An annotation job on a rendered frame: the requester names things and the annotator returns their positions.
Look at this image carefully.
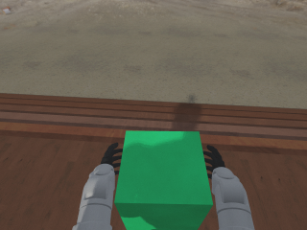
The carton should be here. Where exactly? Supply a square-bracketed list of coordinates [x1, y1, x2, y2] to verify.
[114, 130, 213, 230]

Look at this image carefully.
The right robot forearm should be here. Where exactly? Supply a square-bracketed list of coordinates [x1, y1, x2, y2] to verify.
[211, 167, 255, 230]

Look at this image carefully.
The left robot forearm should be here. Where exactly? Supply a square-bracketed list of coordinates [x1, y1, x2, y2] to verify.
[72, 163, 115, 230]

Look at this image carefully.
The robot left hand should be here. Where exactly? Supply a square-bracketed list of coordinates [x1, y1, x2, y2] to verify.
[101, 143, 123, 175]

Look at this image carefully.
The robot right hand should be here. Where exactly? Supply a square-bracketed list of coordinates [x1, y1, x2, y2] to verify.
[203, 145, 225, 179]

